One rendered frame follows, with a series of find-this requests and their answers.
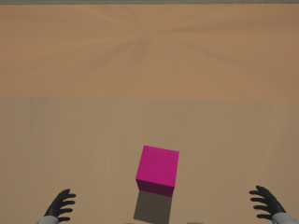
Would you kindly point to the carton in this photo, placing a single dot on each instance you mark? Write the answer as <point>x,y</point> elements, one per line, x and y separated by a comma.
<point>157,170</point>

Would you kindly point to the robot left hand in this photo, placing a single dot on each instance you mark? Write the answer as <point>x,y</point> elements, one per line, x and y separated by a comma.
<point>55,208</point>

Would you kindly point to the robot right hand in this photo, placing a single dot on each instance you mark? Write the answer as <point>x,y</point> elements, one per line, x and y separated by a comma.
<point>273,206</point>

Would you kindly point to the right robot forearm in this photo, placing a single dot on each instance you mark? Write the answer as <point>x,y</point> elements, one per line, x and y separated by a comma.
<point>283,218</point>

